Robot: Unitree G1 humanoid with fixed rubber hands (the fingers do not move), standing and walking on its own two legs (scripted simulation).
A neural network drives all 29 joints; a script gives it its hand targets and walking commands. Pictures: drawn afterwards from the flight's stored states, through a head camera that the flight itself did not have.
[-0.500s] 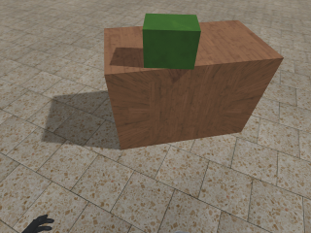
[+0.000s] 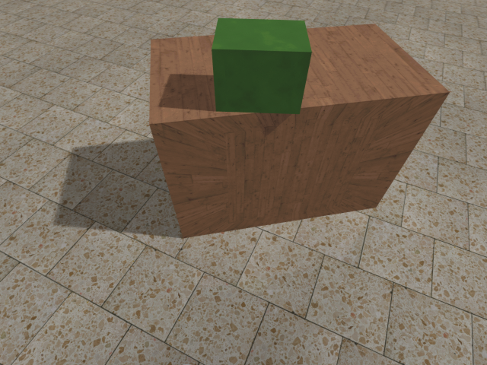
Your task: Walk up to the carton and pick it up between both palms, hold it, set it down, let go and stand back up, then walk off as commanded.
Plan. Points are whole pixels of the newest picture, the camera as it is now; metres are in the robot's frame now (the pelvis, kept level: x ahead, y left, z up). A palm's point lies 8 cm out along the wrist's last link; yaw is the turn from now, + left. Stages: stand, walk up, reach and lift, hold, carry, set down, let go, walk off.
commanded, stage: walk up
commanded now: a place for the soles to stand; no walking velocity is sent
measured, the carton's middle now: (259, 66) +0.90 -0.06 +0.01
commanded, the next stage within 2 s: none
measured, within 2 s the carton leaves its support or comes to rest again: neither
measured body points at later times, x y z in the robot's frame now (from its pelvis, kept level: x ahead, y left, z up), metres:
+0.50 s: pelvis +0.07 -0.12 -0.01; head +0.10 -0.12 +0.44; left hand +0.16 +0.20 -0.09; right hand +0.15 -0.48 -0.09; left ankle +0.10 +0.07 -0.65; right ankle +0.09 -0.18 -0.72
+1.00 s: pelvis +0.09 -0.12 +0.00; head +0.11 -0.10 +0.45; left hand +0.16 +0.21 -0.10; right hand +0.18 -0.47 -0.07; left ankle +0.13 +0.02 -0.70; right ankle +0.09 -0.18 -0.72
